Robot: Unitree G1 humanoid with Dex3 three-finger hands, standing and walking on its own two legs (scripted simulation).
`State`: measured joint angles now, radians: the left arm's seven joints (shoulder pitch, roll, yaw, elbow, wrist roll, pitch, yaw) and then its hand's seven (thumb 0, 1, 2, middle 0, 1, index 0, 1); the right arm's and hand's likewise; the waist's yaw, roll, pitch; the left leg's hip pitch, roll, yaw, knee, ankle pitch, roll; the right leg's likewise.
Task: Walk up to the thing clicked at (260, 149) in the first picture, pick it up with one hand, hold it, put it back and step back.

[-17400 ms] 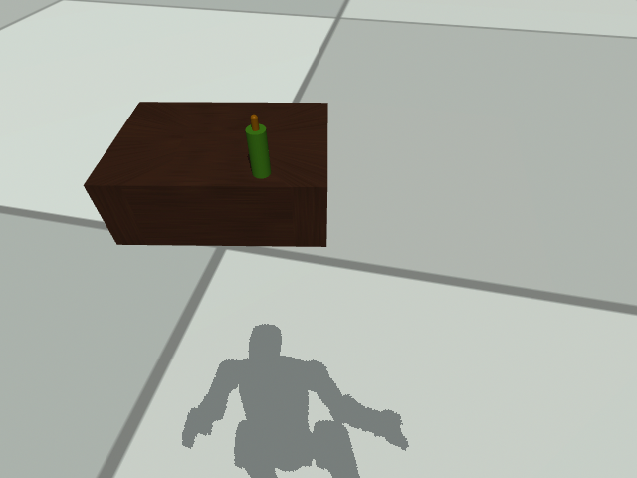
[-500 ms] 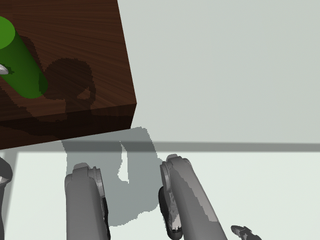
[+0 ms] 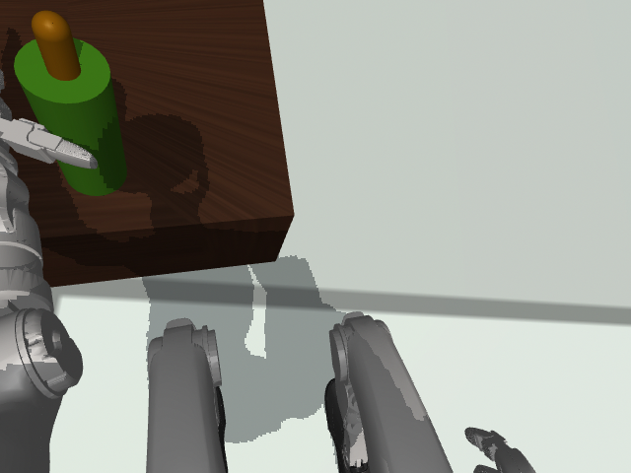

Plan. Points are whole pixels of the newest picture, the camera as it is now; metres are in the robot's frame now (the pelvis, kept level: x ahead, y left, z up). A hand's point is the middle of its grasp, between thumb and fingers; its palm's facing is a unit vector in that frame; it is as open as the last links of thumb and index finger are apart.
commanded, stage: rest palm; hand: left
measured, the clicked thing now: (78, 114) +0.51 +0.25 -0.01
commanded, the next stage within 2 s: close in 0.36 s
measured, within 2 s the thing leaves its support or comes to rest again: leaves its support in 1.68 s
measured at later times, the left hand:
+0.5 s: hand (50, 121) +0.51 +0.28 -0.02, palm faces +0.27 -0.96 -0.03, open 17.6 cm
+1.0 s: hand (60, 136) +0.50 +0.28 -0.04, palm faces +0.28 -0.96 -0.01, open 13.4 cm
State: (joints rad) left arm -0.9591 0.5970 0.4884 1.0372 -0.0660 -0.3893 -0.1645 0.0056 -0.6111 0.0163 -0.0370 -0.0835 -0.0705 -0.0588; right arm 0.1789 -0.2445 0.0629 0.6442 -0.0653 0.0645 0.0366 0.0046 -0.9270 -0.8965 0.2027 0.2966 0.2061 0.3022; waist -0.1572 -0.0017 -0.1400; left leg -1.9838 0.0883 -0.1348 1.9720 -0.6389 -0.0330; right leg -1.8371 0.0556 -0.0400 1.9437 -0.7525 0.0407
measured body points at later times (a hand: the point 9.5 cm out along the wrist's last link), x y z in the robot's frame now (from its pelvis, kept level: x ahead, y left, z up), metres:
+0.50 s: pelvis -0.01 +0.00 -0.03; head +0.21 +0.06 +0.36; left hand +0.49 +0.33 -0.02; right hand +0.07 -0.27 -0.15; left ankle +0.07 +0.14 -0.43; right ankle +0.06 -0.14 -0.43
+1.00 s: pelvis -0.02 -0.01 -0.05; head +0.21 +0.05 +0.34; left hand +0.48 +0.33 -0.04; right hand +0.07 -0.27 -0.17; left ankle +0.07 +0.14 -0.43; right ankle +0.06 -0.14 -0.43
